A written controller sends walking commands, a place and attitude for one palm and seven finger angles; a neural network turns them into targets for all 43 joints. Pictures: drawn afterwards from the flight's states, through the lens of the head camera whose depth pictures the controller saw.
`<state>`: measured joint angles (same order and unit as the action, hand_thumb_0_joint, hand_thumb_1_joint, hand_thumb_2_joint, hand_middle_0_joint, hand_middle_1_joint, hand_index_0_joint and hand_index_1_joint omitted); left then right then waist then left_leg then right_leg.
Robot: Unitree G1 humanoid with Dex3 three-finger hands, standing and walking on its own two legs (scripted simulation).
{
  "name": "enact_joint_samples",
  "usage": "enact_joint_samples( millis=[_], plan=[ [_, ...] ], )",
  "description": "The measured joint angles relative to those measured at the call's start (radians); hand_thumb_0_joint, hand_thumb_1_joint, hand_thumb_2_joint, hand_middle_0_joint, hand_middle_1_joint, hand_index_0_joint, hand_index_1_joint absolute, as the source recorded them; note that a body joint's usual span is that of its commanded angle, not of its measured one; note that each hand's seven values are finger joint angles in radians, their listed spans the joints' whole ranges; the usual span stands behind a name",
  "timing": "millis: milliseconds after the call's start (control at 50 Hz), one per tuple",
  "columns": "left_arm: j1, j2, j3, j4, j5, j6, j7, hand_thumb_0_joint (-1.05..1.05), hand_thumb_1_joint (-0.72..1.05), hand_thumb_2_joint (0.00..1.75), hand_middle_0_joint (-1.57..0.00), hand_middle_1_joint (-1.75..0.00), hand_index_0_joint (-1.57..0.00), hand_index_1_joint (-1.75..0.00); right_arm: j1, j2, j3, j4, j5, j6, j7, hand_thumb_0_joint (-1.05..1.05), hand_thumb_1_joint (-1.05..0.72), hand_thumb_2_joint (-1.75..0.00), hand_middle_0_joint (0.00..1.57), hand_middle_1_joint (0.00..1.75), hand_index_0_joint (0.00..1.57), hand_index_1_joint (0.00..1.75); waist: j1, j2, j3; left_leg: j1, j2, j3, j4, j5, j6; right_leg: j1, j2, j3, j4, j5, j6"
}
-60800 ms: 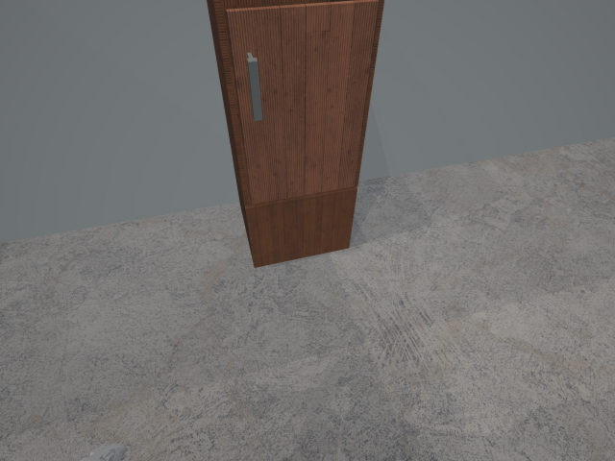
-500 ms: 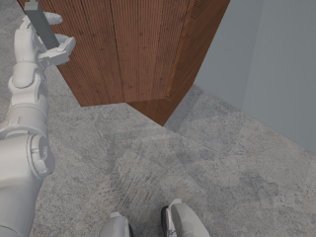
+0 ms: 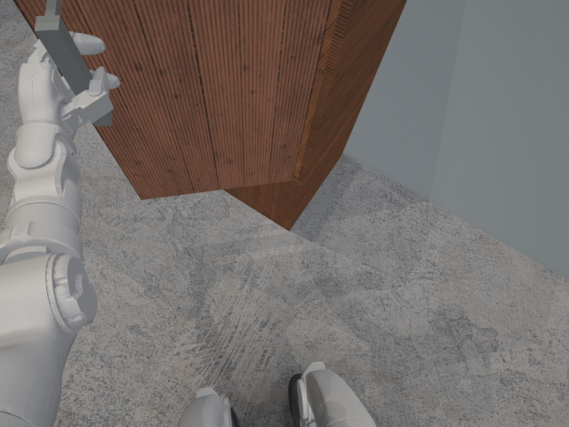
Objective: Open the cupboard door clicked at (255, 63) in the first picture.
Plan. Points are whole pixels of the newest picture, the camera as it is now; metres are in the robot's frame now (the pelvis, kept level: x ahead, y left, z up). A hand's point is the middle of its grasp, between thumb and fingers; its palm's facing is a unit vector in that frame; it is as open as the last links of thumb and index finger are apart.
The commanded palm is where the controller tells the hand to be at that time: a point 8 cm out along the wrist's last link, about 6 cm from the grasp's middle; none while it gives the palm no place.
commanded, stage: pull the door open along its arc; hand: left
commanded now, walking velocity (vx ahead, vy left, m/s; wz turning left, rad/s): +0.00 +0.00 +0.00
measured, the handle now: (80, 67) +0.58 +0.20 +0.09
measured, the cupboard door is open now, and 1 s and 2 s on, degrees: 44 91 88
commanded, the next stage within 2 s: open thumb and fingers to let go in 0.96 s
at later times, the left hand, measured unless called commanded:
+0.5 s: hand (146, 176) +0.42 +0.12 +0.09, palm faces +0.30 -0.95 +0.09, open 6.0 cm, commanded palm +0.36 +0.16 +0.08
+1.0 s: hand (246, 247) +0.32 +0.01 +0.09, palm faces +0.32 -0.94 -0.04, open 6.1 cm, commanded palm +0.27 +0.05 +0.08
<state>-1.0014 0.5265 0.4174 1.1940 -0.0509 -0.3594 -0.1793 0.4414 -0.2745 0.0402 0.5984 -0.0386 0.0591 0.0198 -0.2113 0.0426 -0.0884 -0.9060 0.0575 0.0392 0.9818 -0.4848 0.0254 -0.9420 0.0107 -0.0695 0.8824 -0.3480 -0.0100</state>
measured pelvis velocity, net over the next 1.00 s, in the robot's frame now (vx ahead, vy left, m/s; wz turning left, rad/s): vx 0.01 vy -0.04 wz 0.06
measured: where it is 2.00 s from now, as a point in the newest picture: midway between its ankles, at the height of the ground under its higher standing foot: outside the picture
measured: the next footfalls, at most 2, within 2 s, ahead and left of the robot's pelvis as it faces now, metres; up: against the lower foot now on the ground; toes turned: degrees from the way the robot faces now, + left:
none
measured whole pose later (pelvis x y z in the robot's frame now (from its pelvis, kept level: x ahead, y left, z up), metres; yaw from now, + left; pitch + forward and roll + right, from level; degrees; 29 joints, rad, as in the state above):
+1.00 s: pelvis +0.01 -0.04 +0.03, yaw +4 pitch +9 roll +1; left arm -0.03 -0.10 -0.28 0.21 0.07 -0.16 0.60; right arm 0.19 -0.18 -0.01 0.60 -0.07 0.02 0.04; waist -0.02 0.05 -0.10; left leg -0.52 0.04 0.01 0.80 -0.43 -0.04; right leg -0.59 0.00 -0.10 0.81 -0.38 -0.06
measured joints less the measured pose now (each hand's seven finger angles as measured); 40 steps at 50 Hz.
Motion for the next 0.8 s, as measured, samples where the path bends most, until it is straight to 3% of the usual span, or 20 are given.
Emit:
enact_joint_samples(
  millis=[140,300,340,420,500,600,680,800],
  plan=[
    [0.169,-0.086,-0.016,-0.148,-0.047,0.004,-0.003,0.01,0.73,0.77,-0.38,-1.35,-0.38,-1.35,0.007,0.003,-0.014,-0.021,0.017,0.017,0.011,0.0,-0.91,-0.9,0.21,0.3,0.21,0.3,0.033,0.007,-0.025,0.071,0.001,0.022,-0.046,0.0,0.003,0.058,0.005,0.022,-0.033,0.001,0.004],
    [0.418,-0.232,-0.115,-0.396,-0.095,0.008,0.027,0.01,0.7,0.73,-0.38,-1.35,-0.38,-1.35,-0.03,0.015,-0.034,-0.045,0.039,0.011,0.024,0.0,-0.91,-0.9,0.21,0.3,0.21,0.3,0.087,0.003,-0.049,0.175,-0.008,0.035,-0.108,0.009,0.004,0.15,-0.001,0.035,-0.075,0.001,0.008],
    [0.479,-0.292,-0.144,-0.474,-0.104,0.019,0.091,0.01,0.69,0.73,-0.38,-1.35,-0.38,-1.35,-0.048,0.019,-0.044,-0.049,0.037,0.002,0.028,0.0,-0.91,-0.9,0.2,0.3,0.21,0.3,0.105,0.006,-0.051,0.195,-0.009,0.036,-0.118,0.012,0.003,0.17,-0.001,0.036,-0.085,0.003,0.009],
    [0.572,-0.431,-0.204,-0.606,-0.09,0.019,0.287,0.03,0.67,0.73,-0.37,-1.35,-0.39,-1.35,-0.1,0.03,-0.053,-0.047,0.026,-0.022,0.043,0.0,-0.91,-0.9,0.2,0.3,0.2,0.3,0.135,0.006,-0.048,0.225,-0.016,0.033,-0.132,0.018,0.001,0.198,-0.008,0.033,-0.091,0.003,0.009],
    [0.626,-0.531,-0.278,-0.679,-0.015,0.03,0.478,0.02,0.67,0.75,-0.36,-1.35,-0.39,-1.35,-0.149,0.049,-0.055,-0.043,0.001,-0.037,0.049,0.0,-0.91,-0.9,0.2,0.3,0.2,0.3,0.158,0.0,-0.046,0.242,-0.024,0.024,-0.132,0.021,-0.003,0.215,-0.016,0.025,-0.078,-0.005,0.005],
    [0.674,-0.612,-0.375,-0.728,0.085,0.072,0.685,0.01,0.69,0.77,-0.36,-1.35,-0.4,-1.35,-0.198,0.075,-0.053,-0.029,-0.029,-0.041,0.046,0.0,-0.91,-0.9,0.2,0.3,0.2,0.3,0.18,0.001,-0.046,0.26,-0.031,0.011,-0.13,0.026,-0.012,0.233,-0.024,0.012,-0.062,-0.016,-0.004],
    [0.726,-0.653,-0.443,-0.767,0.118,0.101,0.767,0.01,0.69,0.76,-0.36,-1.35,-0.39,-1.35,-0.22,0.094,-0.049,-0.015,-0.041,-0.034,0.034,0.0,-0.91,-0.9,0.2,0.3,0.2,0.3,0.192,0.002,-0.043,0.284,-0.032,0.001,-0.137,0.03,-0.02,0.255,-0.025,0.003,-0.059,-0.021,-0.013],
    [0.814,-0.664,-0.54,-0.837,0.133,0.135,0.803,0.01,0.68,0.73,-0.37,-1.35,-0.38,-1.35,-0.23,0.107,-0.048,-0.002,-0.047,-0.026,0.018,0.0,-0.91,-0.9,0.2,0.3,0.21,0.3,0.201,-0.002,-0.031,0.324,-0.029,-0.013,-0.15,0.037,-0.036,0.294,-0.023,-0.012,-0.058,-0.028,-0.029]
  ],
)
